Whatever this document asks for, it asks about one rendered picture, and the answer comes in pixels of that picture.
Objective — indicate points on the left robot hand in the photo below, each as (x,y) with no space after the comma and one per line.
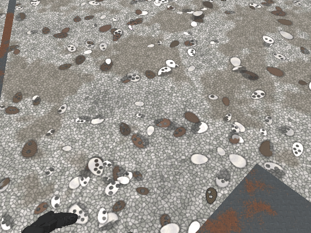
(50,221)

